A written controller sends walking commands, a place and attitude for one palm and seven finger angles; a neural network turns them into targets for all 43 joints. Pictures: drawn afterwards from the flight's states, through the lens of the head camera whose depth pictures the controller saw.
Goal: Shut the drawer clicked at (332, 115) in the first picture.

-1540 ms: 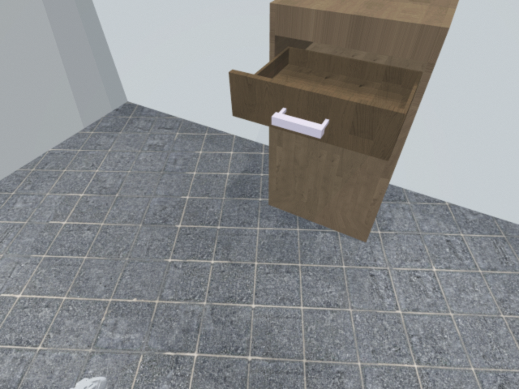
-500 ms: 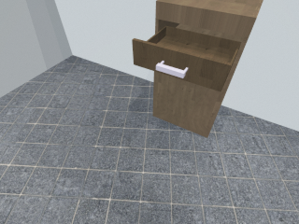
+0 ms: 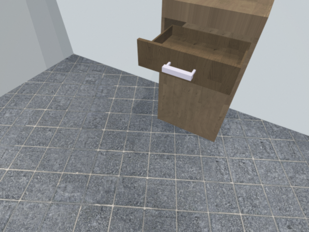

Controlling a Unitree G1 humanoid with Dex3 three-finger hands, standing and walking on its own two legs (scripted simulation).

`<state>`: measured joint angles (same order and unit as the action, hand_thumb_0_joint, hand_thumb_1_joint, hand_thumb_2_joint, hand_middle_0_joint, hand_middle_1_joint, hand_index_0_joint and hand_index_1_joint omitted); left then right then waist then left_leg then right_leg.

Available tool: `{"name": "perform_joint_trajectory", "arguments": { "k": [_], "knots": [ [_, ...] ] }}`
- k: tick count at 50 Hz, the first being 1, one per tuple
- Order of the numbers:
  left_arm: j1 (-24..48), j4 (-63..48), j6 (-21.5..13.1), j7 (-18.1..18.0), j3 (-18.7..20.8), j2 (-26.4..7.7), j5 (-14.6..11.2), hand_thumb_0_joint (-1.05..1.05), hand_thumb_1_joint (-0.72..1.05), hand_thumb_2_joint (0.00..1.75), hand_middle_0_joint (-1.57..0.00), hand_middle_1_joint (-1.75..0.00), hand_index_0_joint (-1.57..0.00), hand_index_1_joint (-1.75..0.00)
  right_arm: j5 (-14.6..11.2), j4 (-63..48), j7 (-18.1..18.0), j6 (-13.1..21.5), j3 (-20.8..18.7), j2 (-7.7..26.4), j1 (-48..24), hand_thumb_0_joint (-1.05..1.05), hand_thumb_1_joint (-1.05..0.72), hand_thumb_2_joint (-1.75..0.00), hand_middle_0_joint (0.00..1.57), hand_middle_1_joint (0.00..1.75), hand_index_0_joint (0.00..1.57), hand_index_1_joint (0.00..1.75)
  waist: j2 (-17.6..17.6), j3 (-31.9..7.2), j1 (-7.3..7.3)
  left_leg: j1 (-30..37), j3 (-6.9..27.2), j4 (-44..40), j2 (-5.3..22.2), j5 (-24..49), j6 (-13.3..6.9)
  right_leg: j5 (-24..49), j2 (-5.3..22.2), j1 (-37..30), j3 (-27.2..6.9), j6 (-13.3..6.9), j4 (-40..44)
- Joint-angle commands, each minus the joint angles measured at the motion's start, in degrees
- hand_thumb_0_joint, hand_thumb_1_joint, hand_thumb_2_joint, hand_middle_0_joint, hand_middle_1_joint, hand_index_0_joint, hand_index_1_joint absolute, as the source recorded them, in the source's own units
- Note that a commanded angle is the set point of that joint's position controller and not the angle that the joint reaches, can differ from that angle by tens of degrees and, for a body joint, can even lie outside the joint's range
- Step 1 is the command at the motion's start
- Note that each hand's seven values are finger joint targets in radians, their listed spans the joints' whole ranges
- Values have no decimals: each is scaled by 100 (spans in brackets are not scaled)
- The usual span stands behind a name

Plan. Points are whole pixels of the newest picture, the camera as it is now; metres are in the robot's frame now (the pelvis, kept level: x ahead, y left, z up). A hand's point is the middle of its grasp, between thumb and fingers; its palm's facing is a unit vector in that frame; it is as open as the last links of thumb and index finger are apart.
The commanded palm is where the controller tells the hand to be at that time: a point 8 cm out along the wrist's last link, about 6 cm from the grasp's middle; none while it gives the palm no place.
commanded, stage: turn to face it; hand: left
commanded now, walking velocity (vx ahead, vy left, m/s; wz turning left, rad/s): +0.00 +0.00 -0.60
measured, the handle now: (179, 70) +0.76 -0.06 +0.01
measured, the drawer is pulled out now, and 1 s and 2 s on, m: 0.30 0.30 0.30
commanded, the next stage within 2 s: take the last steps up to it in 0.88 s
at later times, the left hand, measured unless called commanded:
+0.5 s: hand out of the picture +0.05 +0.17 -0.17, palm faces -0.14 -0.95 -0.28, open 7.4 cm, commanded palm none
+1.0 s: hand out of the picture +0.09 +0.21 -0.18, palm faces -0.29 -0.93 -0.22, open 7.4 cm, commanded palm none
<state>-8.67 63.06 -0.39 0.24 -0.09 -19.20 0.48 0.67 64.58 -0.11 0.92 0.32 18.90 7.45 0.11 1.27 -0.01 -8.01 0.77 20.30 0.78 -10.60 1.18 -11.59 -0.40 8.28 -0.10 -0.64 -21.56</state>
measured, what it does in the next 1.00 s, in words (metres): steps on the spot, turning right: left foot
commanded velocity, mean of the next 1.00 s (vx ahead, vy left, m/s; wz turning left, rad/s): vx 0.01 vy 0.00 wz -0.39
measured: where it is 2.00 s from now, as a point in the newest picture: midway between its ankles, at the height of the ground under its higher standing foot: outside the picture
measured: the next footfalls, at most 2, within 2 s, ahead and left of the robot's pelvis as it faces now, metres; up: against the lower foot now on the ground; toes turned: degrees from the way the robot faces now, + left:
left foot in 0.92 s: +0.04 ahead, +0.12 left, +0.00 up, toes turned -21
right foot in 1.30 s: -0.03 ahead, -0.12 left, +0.00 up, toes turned -30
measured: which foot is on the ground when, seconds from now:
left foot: down 0.00-0.40, up 0.42-0.90, down 0.92-1.00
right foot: down 0.00-0.92, up 0.94-1.00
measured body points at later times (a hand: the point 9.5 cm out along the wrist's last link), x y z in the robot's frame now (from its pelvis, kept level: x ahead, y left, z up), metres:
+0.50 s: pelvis -0.02 -0.02 -0.02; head +0.00 -0.06 +0.43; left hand +0.06 +0.22 -0.15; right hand +0.00 -0.28 -0.18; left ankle -0.01 +0.13 -0.69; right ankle -0.01 -0.10 -0.75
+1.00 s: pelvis -0.03 +0.03 -0.01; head -0.02 +0.05 +0.44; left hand +0.11 +0.26 -0.16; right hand -0.06 -0.22 -0.14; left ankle +0.00 +0.14 -0.75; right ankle -0.04 -0.09 -0.71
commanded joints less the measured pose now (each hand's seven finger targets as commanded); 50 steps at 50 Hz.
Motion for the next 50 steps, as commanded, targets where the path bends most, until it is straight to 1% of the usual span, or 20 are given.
{"name": "perform_joint_trajectory", "arguments": {
  "k": [1,8,13,16,18,19,20,21,22,24,26,36,40,43,44,45,46,47,48,50],
  "knots": [
    [202,-362,-115,-66,232,-1181,18,0,90,90,-20,-30,-20,-30,-14,-342,-97,156,-231,1152,-253,0,-90,-90,20,30,20,30,-17,-243,-21,71,459,-357,625,553,-230,514,686,54,-673,-122,395],
    [-200,-604,148,-72,264,-623,35,0,90,90,-20,-30,-20,-30,3,-589,-186,-13,-291,575,267,0,-90,-90,20,30,20,30,35,-256,41,203,1,281,767,681,-139,1314,533,651,-884,-115,-372],
    [-332,-946,235,-8,342,-441,61,0,90,90,-20,-30,-20,-30,14,-987,-204,-62,-484,764,215,0,-90,-90,20,30,20,30,-623,-159,-13,11,337,83,1479,662,-566,299,73,1226,-458,19,-1706],
    [-595,-1090,283,30,400,-218,63,0,90,90,-20,-30,-20,-30,38,-1193,-186,-37,-553,722,-17,0,-90,-90,20,30,20,30,-1098,-129,-173,-326,282,111,1935,1295,-946,-1464,159,1141,-91,105,-2515],
    [-1066,-1031,240,47,451,-233,85,0,90,90,-20,-30,-20,-30,39,-1314,-177,-64,-570,662,-248,0,-90,-90,20,30,20,30,-646,-162,-429,-756,-213,1025,1643,1076,-634,-701,249,482,-101,42,-1554],
    [-1363,-974,172,21,521,-466,131,0,90,90,-20,-30,-20,-30,4,-1369,-165,-113,-558,462,-270,0,-90,-90,20,30,20,30,359,-154,-566,-1253,-682,2266,986,63,-178,475,641,184,-892,-65,-403],
    [-1472,-1008,93,-79,639,-1072,175,0,90,90,-20,-30,-20,-30,-20,-1556,-140,-148,-468,-40,-152,0,-90,-90,20,30,20,30,2165,-91,-480,-2594,-801,3760,48,-2294,202,1787,2035,-82,-3214,-504,458],
    [-1558,-1029,122,-136,599,-942,71,0,90,90,-20,-30,-20,-30,-15,-1517,-172,-207,-494,157,-207,0,-90,-90,20,30,20,30,1413,-191,-497,-2337,77,4214,118,-2258,117,1678,2061,190,-3139,-700,632],
    [-1214,-1100,112,-165,607,-780,71,0,90,90,-20,-30,-20,-30,-19,-1423,-156,-232,-525,173,-93,0,-90,-90,20,30,20,30,1475,-36,-317,-2331,245,4428,227,-1852,66,1014,1759,441,-2930,-592,764],
    [-733,-1277,117,-154,557,-502,57,0,90,90,-20,-30,-20,-30,5,-1262,-130,-204,-538,115,67,0,-90,-90,20,30,20,30,676,70,-105,-2363,223,4664,320,-1181,113,614,1418,536,-2423,-756,554],
    [-746,-1334,68,-139,543,-352,47,0,90,90,-20,-30,-20,-30,28,-1195,-109,-189,-525,11,249,0,-90,-90,20,30,20,30,503,-241,-52,-2240,123,4530,281,-856,172,675,1189,316,-2052,-827,456],
    [-1211,-1198,87,-154,612,-252,117,0,90,90,-20,-30,-20,-30,18,-1302,-174,-156,-469,-221,158,0,-90,-90,20,30,20,30,769,-438,-246,-2003,47,3080,112,-1206,183,727,1092,-91,-2366,-1016,458],
    [-1019,-1245,132,-162,639,-323,139,0,90,90,-20,-30,-20,-30,-43,-1285,-197,-88,-440,-277,405,0,-90,-90,20,30,20,30,868,-427,-170,-1270,46,1927,1,-1350,35,871,1068,313,-2568,-1032,434],
    [-740,-1275,174,-151,634,-271,80,0,90,90,-20,-30,-20,-30,-68,-1073,-235,-15,-437,-302,1063,0,-90,-90,20,30,20,30,728,-483,105,86,-76,451,-79,-415,-51,286,691,1091,-2266,-629,167],
    [-689,-1327,196,-134,584,-102,57,0,90,90,-20,-30,-20,-30,-54,-1022,-263,28,-447,-147,1294,0,-90,-90,20,30,20,30,264,-479,209,632,234,14,311,-496,-188,-512,346,1677,-1954,-407,-151],
    [-659,-1409,216,-93,531,198,23,0,90,90,-20,-30,-20,-30,31,-1077,-260,37,-515,235,1267,0,-90,-90,20,30,20,30,-1007,-150,222,693,1610,-686,1401,-1123,-563,-1311,-340,2593,-1226,-142,-1201],
    [-528,-1470,207,-93,534,220,60,0,90,90,-20,-30,-20,-30,65,-1257,-265,-3,-530,438,1058,0,-90,-90,20,30,20,30,-1533,208,166,-75,2350,-1062,2257,-1106,-969,-1804,-500,2730,-459,115,-2427],
    [-531,-1460,212,-72,586,82,104,0,90,90,-20,-30,-20,-30,94,-1407,-269,-13,-470,370,695,0,-90,-90,20,30,20,30,-951,381,14,-864,2156,-1088,2289,-1036,-1183,-1560,-200,2364,-609,176,-3209],
    [-684,-1319,239,-61,630,54,152,0,90,90,-20,-30,-20,-30,96,-1391,-286,33,-396,118,482,0,-90,-90,20,30,20,30,-1073,373,-145,-1069,1855,-1033,1961,-504,-1125,-1371,-186,2244,-622,205,-3661],
    [-971,-1097,257,2,594,162,149,0,90,90,-20,-30,-20,-30,88,-1371,-289,71,-328,-5,397,0,-90,-90,20,30,20,30,-693,212,-273,-847,893,-783,1368,5,-935,-845,-116,2181,-449,244,-4188]
  ]
}}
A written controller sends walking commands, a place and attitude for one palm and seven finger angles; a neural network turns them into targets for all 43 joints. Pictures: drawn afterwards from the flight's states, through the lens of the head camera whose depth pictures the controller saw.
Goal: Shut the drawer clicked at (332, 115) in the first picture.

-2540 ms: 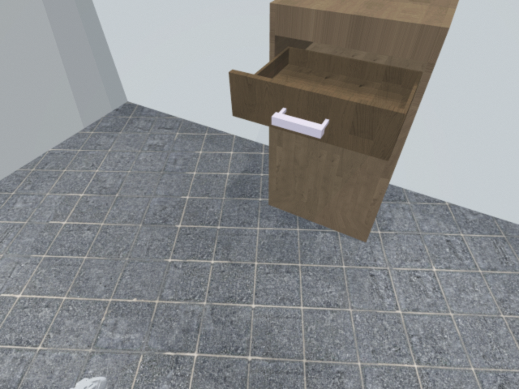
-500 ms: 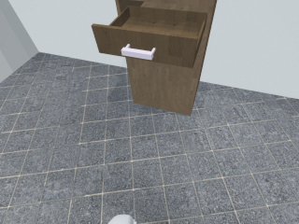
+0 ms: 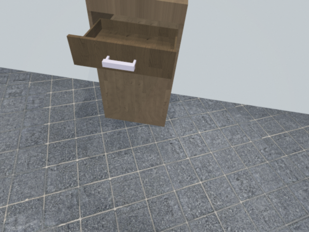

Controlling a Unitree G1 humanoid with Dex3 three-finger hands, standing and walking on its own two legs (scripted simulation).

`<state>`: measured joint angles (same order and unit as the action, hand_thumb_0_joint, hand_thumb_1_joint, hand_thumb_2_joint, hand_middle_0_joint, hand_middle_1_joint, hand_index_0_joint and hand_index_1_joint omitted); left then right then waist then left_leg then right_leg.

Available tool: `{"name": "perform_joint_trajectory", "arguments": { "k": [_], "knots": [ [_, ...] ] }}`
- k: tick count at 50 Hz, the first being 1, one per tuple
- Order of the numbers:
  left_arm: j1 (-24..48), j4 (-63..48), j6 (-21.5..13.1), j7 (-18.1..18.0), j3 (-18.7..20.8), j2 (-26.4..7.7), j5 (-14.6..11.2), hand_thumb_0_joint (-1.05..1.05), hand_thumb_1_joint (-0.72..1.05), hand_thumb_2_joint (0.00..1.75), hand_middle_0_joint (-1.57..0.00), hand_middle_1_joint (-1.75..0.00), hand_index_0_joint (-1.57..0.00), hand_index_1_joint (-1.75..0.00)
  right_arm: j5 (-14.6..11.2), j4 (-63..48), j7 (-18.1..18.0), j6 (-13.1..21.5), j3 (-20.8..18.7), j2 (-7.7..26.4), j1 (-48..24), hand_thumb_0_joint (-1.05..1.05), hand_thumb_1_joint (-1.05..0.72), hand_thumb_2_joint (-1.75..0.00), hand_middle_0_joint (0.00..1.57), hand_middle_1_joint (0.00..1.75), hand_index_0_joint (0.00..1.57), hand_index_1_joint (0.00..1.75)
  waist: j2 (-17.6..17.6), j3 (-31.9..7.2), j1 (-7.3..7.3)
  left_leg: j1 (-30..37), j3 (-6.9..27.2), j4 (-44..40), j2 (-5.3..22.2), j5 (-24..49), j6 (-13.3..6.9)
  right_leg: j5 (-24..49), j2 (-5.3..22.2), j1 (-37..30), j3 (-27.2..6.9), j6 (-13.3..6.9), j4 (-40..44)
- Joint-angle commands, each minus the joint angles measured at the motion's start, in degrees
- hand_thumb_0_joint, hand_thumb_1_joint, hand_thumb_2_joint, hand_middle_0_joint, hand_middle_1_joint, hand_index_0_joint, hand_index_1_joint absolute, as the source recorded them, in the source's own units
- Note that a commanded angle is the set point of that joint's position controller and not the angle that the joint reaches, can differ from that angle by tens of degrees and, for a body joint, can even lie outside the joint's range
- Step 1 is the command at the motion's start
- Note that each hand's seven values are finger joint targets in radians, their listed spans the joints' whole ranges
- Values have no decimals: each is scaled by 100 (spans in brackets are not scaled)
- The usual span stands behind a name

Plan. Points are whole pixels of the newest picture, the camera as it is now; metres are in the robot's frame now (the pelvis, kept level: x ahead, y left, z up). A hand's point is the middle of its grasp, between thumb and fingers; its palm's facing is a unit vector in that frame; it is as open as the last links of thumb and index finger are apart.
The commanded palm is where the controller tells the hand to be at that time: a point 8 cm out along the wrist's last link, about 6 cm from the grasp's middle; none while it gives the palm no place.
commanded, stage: take the last steps up to it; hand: left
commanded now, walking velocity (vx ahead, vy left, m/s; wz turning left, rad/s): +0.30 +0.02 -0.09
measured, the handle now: (120, 62) +0.77 +0.21 +0.02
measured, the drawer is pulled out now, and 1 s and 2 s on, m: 0.30 0.30 0.30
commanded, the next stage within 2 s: come to a stop and stand still in 1.46 s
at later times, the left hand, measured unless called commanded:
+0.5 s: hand out of the picture +0.08 +0.16 -0.16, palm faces +0.03 -0.97 -0.22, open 7.2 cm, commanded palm none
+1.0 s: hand (81, 194) +0.26 +0.25 -0.18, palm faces +0.03 -0.99 -0.17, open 7.4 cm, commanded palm none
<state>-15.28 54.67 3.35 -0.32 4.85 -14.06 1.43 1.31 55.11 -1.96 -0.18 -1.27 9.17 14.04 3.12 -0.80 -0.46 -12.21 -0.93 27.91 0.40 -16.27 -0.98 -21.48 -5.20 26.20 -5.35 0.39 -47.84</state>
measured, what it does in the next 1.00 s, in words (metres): walks ahead: right foot, then left foot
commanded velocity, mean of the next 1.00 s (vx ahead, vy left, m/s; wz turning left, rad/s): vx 0.30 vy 0.04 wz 0.01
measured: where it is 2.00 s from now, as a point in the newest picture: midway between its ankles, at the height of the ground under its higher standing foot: (145, 203)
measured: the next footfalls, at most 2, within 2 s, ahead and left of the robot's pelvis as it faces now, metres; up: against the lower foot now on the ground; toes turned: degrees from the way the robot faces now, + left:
right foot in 0.30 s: +0.06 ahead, -0.13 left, +0.00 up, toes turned -9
left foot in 0.78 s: +0.30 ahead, +0.15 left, +0.00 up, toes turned +6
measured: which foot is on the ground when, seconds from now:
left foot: down 0.00-0.32, up 0.34-0.76, down 0.78-1.00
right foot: up 0.00-0.28, down 0.30-0.76, up 0.78-1.00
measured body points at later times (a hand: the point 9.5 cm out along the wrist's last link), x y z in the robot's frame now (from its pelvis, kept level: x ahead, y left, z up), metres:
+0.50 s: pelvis +0.06 -0.02 +0.01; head +0.05 -0.04 +0.46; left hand +0.08 +0.21 -0.14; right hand -0.01 -0.26 -0.16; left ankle +0.09 +0.10 -0.67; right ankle +0.02 -0.13 -0.74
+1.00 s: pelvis +0.23 +0.07 +0.00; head +0.24 +0.09 +0.45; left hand +0.26 +0.30 -0.16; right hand +0.28 -0.17 -0.14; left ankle +0.26 +0.14 -0.74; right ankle +0.24 -0.06 -0.66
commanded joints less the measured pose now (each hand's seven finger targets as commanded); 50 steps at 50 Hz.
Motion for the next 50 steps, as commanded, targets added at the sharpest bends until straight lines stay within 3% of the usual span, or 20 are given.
{"name": "perform_joint_trajectory", "arguments": {
  "k": [1,8,10,13,14,16,17,18,20,24,33,35,36,37,38,39,40,43,47,50],
  "knots": [
    [-341,-251,-139,88,48,-267,58,0,90,90,-20,-30,-20,-30,23,-353,-90,211,-174,977,-74,0,-90,-90,20,30,20,30,-1075,279,-157,-58,850,-1505,1247,499,-683,181,358,495,273,139,-1505],
    [655,-465,-310,176,-154,-42,31,0,90,90,-20,-30,-20,-30,55,269,-8,304,-235,914,1204,0,-90,-90,20,30,20,30,-1183,675,410,666,1059,-1680,1502,-57,-984,-181,769,533,791,-18,323],
    [641,-429,-353,187,-172,70,11,0,90,90,-20,-30,-20,-30,62,350,8,299,-249,990,1221,0,-90,-90,20,30,20,30,-1204,643,377,377,1014,-1596,1517,-165,-975,-279,731,-82,940,-64,887],
    [-95,-109,-425,172,-118,26,8,0,90,90,-20,-30,-20,-30,18,436,43,274,-231,921,1018,0,-90,-90,20,30,20,30,-794,430,-45,-481,675,-950,1136,-674,-674,432,540,-1732,1114,-137,2059],
    [-558,65,-481,128,-64,-126,16,0,90,90,-20,-30,-20,-30,-14,450,63,295,-209,771,946,0,-90,-90,20,30,20,30,-435,270,-258,-1082,379,-311,868,-927,-460,440,808,-2635,765,-231,2434],
    [-1761,399,-553,5,119,-1001,-7,0,90,90,-20,-30,-20,-30,-32,99,128,352,-148,447,421,0,-90,-90,20,30,20,30,1412,216,-779,-3052,-503,2404,98,-1867,-46,-1174,3036,-3573,-2268,-1054,3818],
    [-1672,425,-551,-29,91,-893,-51,0,90,90,-20,-30,-20,-30,39,43,156,331,-238,690,206,0,-90,-90,20,30,20,30,668,550,-645,-3174,-32,3065,332,-1422,-55,-1431,3097,-3036,-2189,-1225,4038],
    [-1315,378,-598,-60,92,-752,-58,0,90,90,-20,-30,-20,-30,29,117,182,279,-269,644,317,0,-90,-90,20,30,20,30,1025,602,-462,-3056,47,3320,477,-927,-72,-1532,2886,-2681,-1937,-1110,4118],
    [-803,286,-643,-80,-33,-280,-41,0,90,90,-20,-30,-20,-30,46,334,230,236,-279,512,515,0,-90,-90,20,30,20,30,639,958,-128,-2838,48,3472,670,-282,15,-732,2570,-2055,-1037,-973,4042],
    [-839,344,-764,-85,-104,-84,-20,0,90,90,-20,-30,-20,-30,33,389,304,118,-275,202,684,0,-90,-90,20,30,20,30,266,1028,99,-2503,-215,3206,676,496,195,744,2173,-1681,85,-842,4101],
    [-1094,647,-792,-110,-43,-435,67,0,90,90,-20,-30,-20,-30,-29,-189,451,222,-265,256,-411,0,-90,-90,20,30,20,30,567,1040,-63,-1782,-457,1367,577,537,75,1398,2236,-1817,499,-761,3736],
    [-1069,675,-758,-103,-10,-477,66,0,90,90,-20,-30,-20,-30,-24,-141,423,288,-274,327,-227,0,-90,-90,20,30,20,30,512,918,42,-1048,-590,929,395,337,-20,1754,2204,-1722,572,-722,3263],
    [-1056,698,-739,-99,-5,-454,52,0,90,90,-20,-30,-20,-30,9,19,376,330,-304,421,307,0,-90,-90,20,30,20,30,341,632,285,-216,-690,525,199,450,-63,2176,1980,-1595,798,-615,2483],
    [-1171,733,-718,-78,-29,-309,24,0,90,90,-20,-30,-20,-30,48,275,304,369,-360,730,1133,0,-90,-90,20,30,20,30,-213,80,560,897,-559,238,218,461,-104,2245,1674,-1390,1040,-489,1196],
    [-1522,674,-671,-41,-65,40,-34,0,90,90,-20,-30,-20,-30,123,408,220,413,-525,1458,1796,0,-90,-90,20,30,20,30,-1762,-574,686,2033,1183,-194,1565,243,-447,221,922,-269,1441,-214,-590],
    [-1287,451,-668,-14,-103,137,-49,0,90,90,-20,-30,-20,-30,52,459,142,384,-558,1753,2146,0,-90,-90,20,30,20,30,-2458,-831,759,2284,2811,-1176,2416,282,-866,-1335,478,681,1077,-162,-2134],
    [-912,327,-688,-21,-88,69,-43,0,90,90,-20,-30,-20,-30,16,412,101,336,-512,1646,1780,0,-90,-90,20,30,20,30,-1621,-458,678,1963,2788,-1327,2560,192,-1111,-1030,822,1058,587,-295,-2775],
    [-606,467,-650,68,-64,164,-21,0,90,90,-20,-30,-20,-30,-16,198,68,480,-252,713,610,0,-90,-90,20,30,20,30,-662,169,194,320,1242,-1437,1932,831,-813,322,1304,724,521,-207,-2803],
    [-872,482,-416,87,-78,387,36,0,90,90,-20,-30,-20,-30,-34,252,50,557,-209,435,389,0,-90,-90,20,30,20,30,-929,412,-136,-310,420,-1820,1563,884,-833,720,1334,466,595,-49,-1947],
    [-441,271,-369,116,-74,326,50,0,90,90,-20,-30,-20,-30,-31,297,48,569,-240,513,558,0,-90,-90,20,30,20,30,-648,567,-96,-97,402,-2018,1586,820,-962,963,1379,706,614,35,-1231]
  ]
}}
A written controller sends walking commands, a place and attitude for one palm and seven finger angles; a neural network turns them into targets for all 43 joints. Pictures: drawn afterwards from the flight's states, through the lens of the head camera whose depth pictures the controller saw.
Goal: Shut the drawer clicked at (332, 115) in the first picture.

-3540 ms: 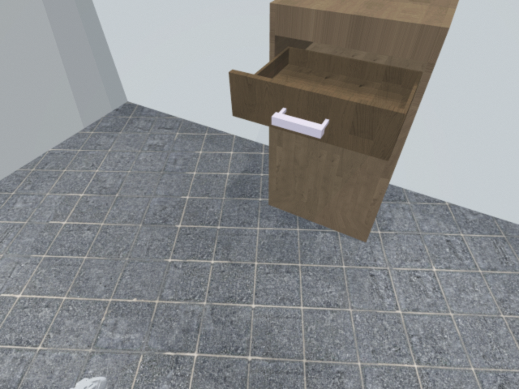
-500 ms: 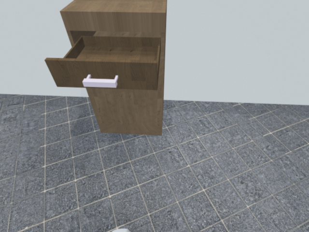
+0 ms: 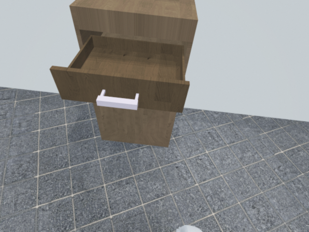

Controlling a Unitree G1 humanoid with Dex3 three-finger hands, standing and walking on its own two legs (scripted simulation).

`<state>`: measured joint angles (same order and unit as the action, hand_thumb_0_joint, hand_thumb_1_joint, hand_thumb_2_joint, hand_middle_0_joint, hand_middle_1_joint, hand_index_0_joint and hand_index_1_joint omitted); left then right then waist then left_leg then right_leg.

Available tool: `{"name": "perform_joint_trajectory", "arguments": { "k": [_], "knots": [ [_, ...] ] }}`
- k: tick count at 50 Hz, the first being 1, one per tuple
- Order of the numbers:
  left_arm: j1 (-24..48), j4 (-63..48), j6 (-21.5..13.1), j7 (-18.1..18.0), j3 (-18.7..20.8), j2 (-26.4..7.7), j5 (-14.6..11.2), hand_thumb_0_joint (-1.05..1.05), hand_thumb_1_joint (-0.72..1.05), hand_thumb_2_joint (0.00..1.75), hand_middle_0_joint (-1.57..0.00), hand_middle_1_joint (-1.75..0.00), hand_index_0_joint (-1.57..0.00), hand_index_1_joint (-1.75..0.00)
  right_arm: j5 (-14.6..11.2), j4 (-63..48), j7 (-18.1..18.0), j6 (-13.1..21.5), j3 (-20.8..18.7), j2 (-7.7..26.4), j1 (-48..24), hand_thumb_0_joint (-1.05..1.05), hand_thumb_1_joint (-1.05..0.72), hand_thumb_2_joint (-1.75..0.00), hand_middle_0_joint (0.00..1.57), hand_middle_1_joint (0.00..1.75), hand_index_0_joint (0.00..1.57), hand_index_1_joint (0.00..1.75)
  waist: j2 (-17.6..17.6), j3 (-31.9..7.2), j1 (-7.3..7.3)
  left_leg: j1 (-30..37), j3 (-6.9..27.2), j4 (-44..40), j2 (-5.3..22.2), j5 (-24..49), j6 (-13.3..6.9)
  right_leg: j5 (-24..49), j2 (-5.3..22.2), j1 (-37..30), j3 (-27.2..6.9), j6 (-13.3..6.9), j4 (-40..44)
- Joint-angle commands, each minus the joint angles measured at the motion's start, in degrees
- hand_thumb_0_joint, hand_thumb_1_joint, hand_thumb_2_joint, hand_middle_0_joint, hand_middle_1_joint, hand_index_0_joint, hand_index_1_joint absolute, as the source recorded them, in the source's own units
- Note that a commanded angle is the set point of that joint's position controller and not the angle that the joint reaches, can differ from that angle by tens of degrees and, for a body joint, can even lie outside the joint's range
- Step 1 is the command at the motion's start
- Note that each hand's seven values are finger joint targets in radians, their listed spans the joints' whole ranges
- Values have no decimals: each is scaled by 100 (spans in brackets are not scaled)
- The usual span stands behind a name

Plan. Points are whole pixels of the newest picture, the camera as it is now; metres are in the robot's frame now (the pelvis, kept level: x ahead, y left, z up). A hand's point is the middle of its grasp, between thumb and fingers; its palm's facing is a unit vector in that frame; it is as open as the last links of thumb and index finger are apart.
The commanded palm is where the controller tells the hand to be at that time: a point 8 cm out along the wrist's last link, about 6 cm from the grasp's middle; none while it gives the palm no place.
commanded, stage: take the last steps up to it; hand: left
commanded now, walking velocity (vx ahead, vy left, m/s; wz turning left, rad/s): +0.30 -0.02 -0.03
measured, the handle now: (119, 98) +0.53 +0.17 +0.02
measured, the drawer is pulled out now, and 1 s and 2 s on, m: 0.30 0.30 0.30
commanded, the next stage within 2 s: come to a stop and stand still in 0.46 s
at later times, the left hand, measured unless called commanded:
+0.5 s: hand (113, 202) +0.23 +0.14 -0.16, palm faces +0.10 -0.97 -0.22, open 7.1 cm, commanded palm none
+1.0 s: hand (102, 217) +0.20 +0.17 -0.19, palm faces +0.06 -0.98 -0.19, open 7.4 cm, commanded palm none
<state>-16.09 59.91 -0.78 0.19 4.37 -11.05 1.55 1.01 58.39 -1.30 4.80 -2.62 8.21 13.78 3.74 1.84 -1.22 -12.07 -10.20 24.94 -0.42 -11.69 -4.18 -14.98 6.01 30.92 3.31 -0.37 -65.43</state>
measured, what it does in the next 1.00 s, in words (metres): walks ahead: right foot, then left foot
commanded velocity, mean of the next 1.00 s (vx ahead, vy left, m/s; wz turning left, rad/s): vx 0.05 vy -0.04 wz -0.01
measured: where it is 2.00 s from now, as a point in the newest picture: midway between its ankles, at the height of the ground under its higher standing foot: outside the picture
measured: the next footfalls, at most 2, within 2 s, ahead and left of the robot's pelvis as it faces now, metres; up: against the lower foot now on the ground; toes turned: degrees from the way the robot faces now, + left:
right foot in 0.32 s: +0.22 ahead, -0.14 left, +0.00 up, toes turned -8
left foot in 0.70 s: +0.32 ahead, +0.10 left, +0.00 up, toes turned +7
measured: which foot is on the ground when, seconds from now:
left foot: down 0.00-0.34, up 0.36-0.68, down 0.70-1.00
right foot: up 0.00-0.30, down 0.32-0.76, up 0.78-1.00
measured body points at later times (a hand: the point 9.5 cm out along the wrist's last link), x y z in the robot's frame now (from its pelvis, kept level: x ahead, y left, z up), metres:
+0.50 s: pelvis +0.16 -0.04 +0.00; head +0.18 -0.06 +0.45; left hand +0.23 +0.19 -0.14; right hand +0.12 -0.26 -0.16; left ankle +0.13 +0.08 -0.66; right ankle +0.18 -0.14 -0.74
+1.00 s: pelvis +0.19 -0.02 +0.00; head +0.23 +0.01 +0.44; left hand +0.19 +0.22 -0.17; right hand +0.30 -0.23 -0.14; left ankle +0.28 +0.09 -0.74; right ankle +0.13 -0.15 -0.68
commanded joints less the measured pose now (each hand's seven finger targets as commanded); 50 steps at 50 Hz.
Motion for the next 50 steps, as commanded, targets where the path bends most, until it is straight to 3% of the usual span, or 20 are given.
{"name": "perform_joint_trajectory", "arguments": {
  "k": [1,6,11,14,15,16,17,18,21,24,27,32,34,36,37,38,39,43,46,50],
  "knots": [
    [-176,-326,50,74,-21,6,42,0,90,90,-20,-30,-20,-30,1,5,-17,65,-118,614,657,0,-90,-90,20,30,20,30,-701,362,25,-5,1339,-1770,1648,238,-650,376,245,288,-217,127,775],
    [691,-649,28,107,-13,-63,19,0,90,90,-20,-30,-20,-30,41,134,-9,18,-155,738,945,0,-90,-90,20,30,20,30,-677,531,244,406,1382,-1834,1704,-209,-719,348,186,284,-57,123,1981],
    [1171,-812,-76,90,-40,9,17,0,90,90,-20,-30,-20,-30,90,359,-20,-26,-149,722,1330,0,-90,-90,20,30,20,30,-753,442,430,797,1292,-1291,1741,826,-675,7,-65,-187,188,35,2827],
    [453,-561,-157,63,0,-90,23,0,90,90,-20,-30,-20,-30,69,442,-30,-61,-100,666,1314,0,-90,-90,20,30,20,30,-471,23,87,459,874,-193,1338,1414,-313,448,-402,-1810,456,-86,3832],
    [-208,-330,-213,33,61,-315,30,0,90,90,-20,-30,-20,-30,9,451,-7,-36,-85,596,1260,0,-90,-90,20,30,20,30,-326,-392,-203,-88,576,703,1085,1428,-100,692,-107,-2988,76,-257,3912],
    [-1039,-86,-277,-29,180,-814,51,0,90,90,-20,-30,-20,-30,-57,325,36,1,-52,371,1226,0,-90,-90,20,30,20,30,698,-1008,-470,-1367,79,2053,585,126,180,1216,1120,-4419,-1313,-689,4057],
    [-1483,-3,-285,-62,227,-1234,-38,0,90,90,-20,-30,-20,-30,-60,146,32,-25,-8,375,1061,0,-90,-90,20,30,20,30,1119,-1129,-514,-2344,131,3492,162,-2275,375,2232,2057,-4877,-2628,-1265,4583],
    [-1361,-33,-267,-119,209,-1137,-70,0,90,90,-20,-30,-20,-30,-37,117,-3,-74,-74,555,904,0,-90,-90,20,30,20,30,397,-929,-492,-2332,682,4196,382,-2198,342,2469,2144,-4326,-2452,-1475,4682],
    [-385,-175,-275,-153,39,-455,-73,0,90,90,-20,-30,-20,-30,5,200,45,-220,-75,238,638,0,-90,-90,20,30,20,30,27,34,-56,-2177,881,4271,801,-1170,416,1911,1439,-2626,-1167,-1044,5073],
    [-233,-195,-322,-185,-13,-149,-2,0,90,90,-20,-30,-20,-30,49,236,81,-345,-81,-19,862,0,-90,-90,20,30,20,30,144,202,240,-1679,669,3601,800,-737,559,2114,1108,-1790,-410,-897,5222],
    [-283,-155,-318,-161,-54,-277,-12,0,90,90,-20,-30,-20,-30,36,133,147,-392,-64,-3,648,0,-90,-90,20,30,20,30,296,233,206,-1414,515,2752,723,-396,601,1616,945,-1623,-318,-881,5362],
    [-319,-6,-186,-212,-123,-386,-26,0,90,90,-20,-30,-20,-30,-24,77,63,-343,53,82,269,0,-90,-90,20,30,20,30,406,-68,119,-390,488,809,404,71,650,2960,635,-1997,-124,-650,4568],
    [-418,34,-105,-240,-162,-308,-54,0,90,90,-20,-30,-20,-30,-28,174,19,-290,11,391,527,0,-90,-90,20,30,20,30,-1,-298,198,599,668,46,633,2122,589,2242,305,-1774,-18,-270,3924],
    [-833,92,10,-309,-229,-73,-109,0,90,90,-20,-30,-20,-30,-40,126,-65,-294,-74,966,511,0,-90,-90,20,30,20,30,-1036,-587,108,1034,1471,135,1758,4647,-16,28,-92,-1560,116,106,3648],
    [-892,91,68,-337,-236,-59,-72,0,90,90,-20,-30,-20,-30,-38,78,-82,-365,-109,1060,383,0,-90,-90,20,30,20,30,-1110,-343,107,682,1405,-37,1892,4415,-176,-703,-180,-1673,126,118,3415],
    [-976,114,146,-326,-227,-65,-77,0,90,90,-20,-30,-20,-30,-49,57,-129,-367,-81,1023,176,0,-90,-90,20,30,20,30,-1679,-124,19,397,1685,-368,2026,4645,-368,-1249,-250,-1552,185,190,2887],
    [-879,129,206,-322,-212,-177,-72,0,90,90,-20,-30,-20,-30,-29,57,-182,-384,-76,999,197,0,-90,-90,20,30,20,30,-1809,-132,127,335,1841,-586,2106,4739,-485,-1734,-291,-1446,30,204,2144],
    [-822,-2,308,-277,-63,-278,-23,0,90,90,-20,-30,-20,-30,-14,-128,-254,-459,-151,1031,-133,0,-90,-90,20,30,20,30,-1075,-433,93,397,1641,-391,2154,4171,-764,-1562,-342,-877,-492,147,466],
    [-685,-167,370,-232,4,-241,-18,0,90,90,-20,-30,-20,-30,0,-253,-226,-493,-227,1037,-272,0,-90,-90,20,30,20,30,-926,-785,127,483,1471,-523,1966,2871,-676,-1192,-412,-642,-522,227,153],
    [-630,-295,392,-178,9,-125,-24,0,90,90,-20,-30,-20,-30,51,-285,-138,-535,-278,988,-442,0,-90,-90,20,30,20,30,-1425,-694,129,9,1554,-979,1842,328,-499,-1270,-324,-1080,-273,162,1316]
  ]
}}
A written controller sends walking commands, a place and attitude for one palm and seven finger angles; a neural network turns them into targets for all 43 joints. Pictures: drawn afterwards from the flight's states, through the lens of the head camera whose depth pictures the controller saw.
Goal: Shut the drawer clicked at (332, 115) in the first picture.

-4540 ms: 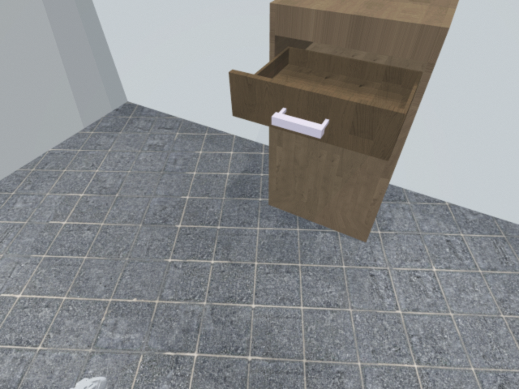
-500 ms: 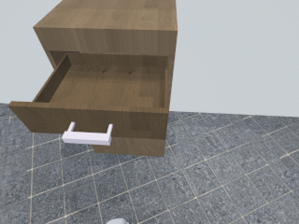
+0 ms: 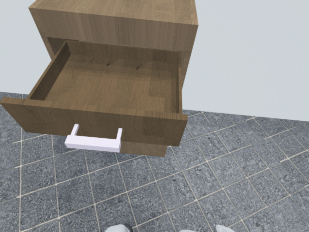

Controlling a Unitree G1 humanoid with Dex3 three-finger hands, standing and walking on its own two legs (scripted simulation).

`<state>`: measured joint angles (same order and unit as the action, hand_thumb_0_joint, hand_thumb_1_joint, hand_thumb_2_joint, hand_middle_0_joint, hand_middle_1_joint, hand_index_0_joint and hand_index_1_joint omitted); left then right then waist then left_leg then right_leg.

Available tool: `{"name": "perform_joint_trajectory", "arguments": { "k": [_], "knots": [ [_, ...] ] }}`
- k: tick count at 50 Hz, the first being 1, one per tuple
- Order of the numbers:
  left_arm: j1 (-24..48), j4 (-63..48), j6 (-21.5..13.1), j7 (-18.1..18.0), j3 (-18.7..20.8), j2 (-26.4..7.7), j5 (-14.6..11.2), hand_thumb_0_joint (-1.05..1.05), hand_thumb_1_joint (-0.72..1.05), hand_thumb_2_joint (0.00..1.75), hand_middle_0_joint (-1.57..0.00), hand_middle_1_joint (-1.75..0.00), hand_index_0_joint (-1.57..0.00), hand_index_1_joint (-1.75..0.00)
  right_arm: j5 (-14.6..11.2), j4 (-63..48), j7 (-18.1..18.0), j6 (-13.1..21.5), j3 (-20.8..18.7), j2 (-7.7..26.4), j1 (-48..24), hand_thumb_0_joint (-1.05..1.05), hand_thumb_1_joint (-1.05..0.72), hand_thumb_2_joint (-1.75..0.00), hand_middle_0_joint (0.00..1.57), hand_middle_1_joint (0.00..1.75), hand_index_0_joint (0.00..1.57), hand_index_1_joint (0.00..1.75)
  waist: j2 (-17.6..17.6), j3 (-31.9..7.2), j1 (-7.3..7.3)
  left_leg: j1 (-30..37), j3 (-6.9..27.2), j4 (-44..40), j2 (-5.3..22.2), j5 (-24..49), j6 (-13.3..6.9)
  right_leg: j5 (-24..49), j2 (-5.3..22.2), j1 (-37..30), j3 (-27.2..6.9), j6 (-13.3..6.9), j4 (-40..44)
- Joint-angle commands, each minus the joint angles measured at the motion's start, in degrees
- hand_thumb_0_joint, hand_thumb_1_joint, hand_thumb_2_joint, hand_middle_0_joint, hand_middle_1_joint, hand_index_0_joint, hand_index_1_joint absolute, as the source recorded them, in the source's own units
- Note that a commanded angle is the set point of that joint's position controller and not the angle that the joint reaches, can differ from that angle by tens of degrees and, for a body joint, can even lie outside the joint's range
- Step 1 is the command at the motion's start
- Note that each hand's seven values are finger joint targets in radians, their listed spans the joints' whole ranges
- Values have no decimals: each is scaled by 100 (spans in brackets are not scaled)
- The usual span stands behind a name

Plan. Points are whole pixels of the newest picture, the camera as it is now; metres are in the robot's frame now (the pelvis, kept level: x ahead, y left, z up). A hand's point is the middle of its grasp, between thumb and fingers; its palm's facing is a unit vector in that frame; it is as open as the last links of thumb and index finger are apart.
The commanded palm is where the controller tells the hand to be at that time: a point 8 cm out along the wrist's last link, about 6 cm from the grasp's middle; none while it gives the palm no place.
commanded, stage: come to a stop and stand still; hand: left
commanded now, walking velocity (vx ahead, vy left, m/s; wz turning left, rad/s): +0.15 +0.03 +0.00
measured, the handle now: (96, 136) +0.34 +0.19 +0.02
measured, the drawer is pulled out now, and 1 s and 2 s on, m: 0.30 0.30 0.30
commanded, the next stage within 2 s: look again from close up in 1.04 s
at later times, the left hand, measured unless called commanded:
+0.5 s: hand out of the picture -0.06 +0.14 -0.15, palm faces +0.13 -0.97 -0.21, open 7.4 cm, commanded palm none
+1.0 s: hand out of the picture -0.02 +0.19 -0.17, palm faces +0.06 -0.98 -0.18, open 7.4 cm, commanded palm none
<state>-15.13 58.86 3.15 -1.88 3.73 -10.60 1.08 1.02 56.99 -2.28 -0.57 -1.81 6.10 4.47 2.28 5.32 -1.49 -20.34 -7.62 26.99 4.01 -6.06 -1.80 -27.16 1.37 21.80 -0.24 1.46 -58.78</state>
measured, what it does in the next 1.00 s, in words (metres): steps on the spot: right foot, then left foot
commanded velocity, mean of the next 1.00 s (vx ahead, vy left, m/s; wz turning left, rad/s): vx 0.05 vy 0.06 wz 0.00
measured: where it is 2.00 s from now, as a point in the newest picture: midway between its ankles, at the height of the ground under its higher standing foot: outside the picture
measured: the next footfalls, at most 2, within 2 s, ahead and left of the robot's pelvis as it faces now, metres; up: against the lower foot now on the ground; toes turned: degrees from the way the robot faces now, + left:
right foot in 0.12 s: -0.01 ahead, -0.15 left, +0.00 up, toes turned -3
left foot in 0.56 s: -0.01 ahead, +0.12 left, +0.00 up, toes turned +5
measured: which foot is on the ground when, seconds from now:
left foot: down 0.00-0.12, up 0.14-0.54, down 0.56-1.00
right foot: up 0.00-0.10, down 0.12-1.00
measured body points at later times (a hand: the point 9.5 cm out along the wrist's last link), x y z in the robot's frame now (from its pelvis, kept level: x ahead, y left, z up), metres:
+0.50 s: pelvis -0.03 -0.03 +0.01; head +0.00 -0.04 +0.46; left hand -0.07 +0.19 -0.14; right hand -0.04 -0.27 -0.15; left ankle -0.06 +0.11 -0.70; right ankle -0.05 -0.15 -0.73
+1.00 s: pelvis -0.03 +0.01 +0.01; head -0.03 +0.02 +0.46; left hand -0.03 +0.24 -0.16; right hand +0.01 -0.22 -0.14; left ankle -0.05 +0.11 -0.73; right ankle -0.05 -0.15 -0.73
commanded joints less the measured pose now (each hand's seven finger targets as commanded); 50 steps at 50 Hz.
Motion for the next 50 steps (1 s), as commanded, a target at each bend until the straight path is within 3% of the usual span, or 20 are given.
{"name": "perform_joint_trajectory", "arguments": {
  "k": [1,3,4,5,6,7,8,9,11,13,17,23,26,27,28,29,30,33,37,50],
  "knots": [
    [-758,-168,-25,39,43,-113,24,0,90,90,-20,-30,-20,-30,76,-128,-14,-12,-369,1215,494,0,-90,-90,20,30,20,30,-1366,-1012,171,712,1354,-1315,1350,-846,-665,-116,123,-436,218,-73,1178],
    [-1154,19,-107,36,-4,-28,-1,0,90,90,-20,-30,-20,-30,90,-76,45,-47,-374,1203,352,0,-90,-90,20,30,20,30,-1430,-819,-17,54,1284,-1484,1102,-2062,-396,212,-3,-1287,458,-181,2271],
    [-1544,184,-134,32,-3,-13,11,0,90,90,-20,-30,-20,-30,80,-71,68,-87,-375,1157,326,0,-90,-90,20,30,20,30,-1174,-727,-183,-443,1104,-1384,847,-2648,-185,662,-94,-1906,629,-196,3017],
    [-1804,285,-158,18,3,-194,68,0,90,90,-20,-30,-20,-30,33,-67,98,-135,-346,942,381,0,-90,-90,20,30,20,30,-423,-525,-265,-851,775,-889,404,-2895,72,596,64,-2101,442,-205,3857],
    [-1655,199,-212,-6,17,-580,137,0,90,90,-20,-30,-20,-30,-52,-128,136,-204,-269,546,434,0,-90,-90,20,30,20,30,1042,-228,-180,-1029,321,457,-181,-2592,383,-1339,1158,-1301,-1159,-515,5057],
    [-910,-114,-173,-29,6,-899,116,0,90,90,-20,-30,-20,-30,1,-291,177,-266,-301,564,260,0,-90,-90,20,30,20,30,1655,510,-117,-1028,395,1617,-305,-2217,440,-2624,2022,197,-2351,-843,5978],
    [-299,-365,-162,-46,22,-1039,118,0,90,90,-20,-30,-20,-30,48,-306,209,-307,-359,760,385,0,-90,-90,20,30,20,30,985,618,118,-588,677,2442,-241,-1929,402,-2582,2288,1078,-2415,-1014,6159],
    [55,-410,-285,-73,85,-963,72,0,90,90,-20,-30,-20,-30,73,-162,223,-307,-342,756,493,0,-90,-90,20,30,20,30,1190,749,185,-799,958,2664,-155,-1434,304,-1980,1948,925,-2188,-827,6012],
    [130,-357,-398,-11,11,-749,25,0,90,90,-20,-30,-20,-30,77,135,297,-193,-349,788,1092,0,-90,-90,20,30,20,30,702,568,359,-841,705,2942,-177,-875,336,-464,1399,138,-1080,-615,5370],
    [-351,-249,-464,18,13,-686,3,0,90,90,-20,-30,-20,-30,49,169,319,-84,-310,773,1176,0,-90,-90,20,30,20,30,293,316,167,-1134,556,2770,-255,-727,380,699,1290,-890,-716,-612,4977],
    [-1105,23,-498,-31,25,-637,22,0,90,90,-20,-30,-20,-30,57,-12,253,-57,-255,851,915,0,-90,-90,20,30,20,30,617,-209,-192,-1398,661,2504,-176,-1061,483,2055,1608,-2166,-921,-861,4551],
    [-989,119,-451,-61,54,-647,84,0,90,90,-20,-30,-20,-30,-47,26,158,-30,-153,702,843,0,-90,-90,20,30,20,30,984,-430,-212,-435,535,1139,-194,-1764,436,3536,1717,-2023,-876,-1127,4086],
    [-552,173,-414,-63,31,-616,17,0,90,90,-20,-30,-20,-30,-69,315,105,64,-82,557,1435,0,-90,-90,20,30,20,30,748,-594,131,1163,388,-519,-334,-444,375,3185,1229,-1185,-430,-719,3611],
    [-569,178,-391,-60,2,-443,-12,0,90,90,-20,-30,-20,-30,-55,418,79,146,-79,692,1627,0,-90,-90,20,30,20,30,304,-689,155,1648,560,-726,-96,219,300,2795,877,-963,-211,-507,3239],
    [-725,178,-359,-36,-48,-253,-21,0,90,90,-20,-30,-20,-30,-38,427,49,197,-140,977,1669,0,-90,-90,20,30,20,30,-508,-883,100,2021,1174,-563,509,1123,87,1796,508,-532,53,-291,2952],
    [-748,204,-331,-51,-93,-55,-34,0,90,90,-20,-30,-20,-30,-17,399,19,175,-144,1190,1571,0,-90,-90,20,30,20,30,-1026,-808,56,1660,1543,-669,1018,1513,-254,881,356,-578,320,-127,2918],
    [-680,238,-306,-77,-102,14,3,0,90,90,-20,-30,-20,-30,8,390,25,107,-133,1207,1370,0,-90,-90,20,30,20,30,-891,-518,23,1064,1408,-765,1049,932,-328,530,306,-815,340,-102,2934],
    [-644,415,-270,-42,-158,-47,-8,0,90,90,-20,-30,-20,-30,-32,478,-54,159,-30,941,1192,0,-90,-90,20,30,20,30,-1168,-168,-7,1063,1211,-821,660,1824,-247,1315,340,-944,320,-84,3145],
    [-634,622,-295,-27,-206,-173,-1,0,90,90,-20,-30,-20,-30,-56,503,-48,152,-2,839,1083,0,-90,-90,20,30,20,30,-473,-127,53,1234,893,-669,306,1180,9,2100,504,-1023,87,-87,3681],
    [-346,601,-297,-5,-219,-316,-3,0,90,90,-20,-30,-20,-30,-44,607,-2,187,40,891,1144,0,-90,-90,20,30,20,30,-336,-173,71,1145,917,-1070,238,437,97,2031,554,-1291,143,-20,3879]
  ]
}}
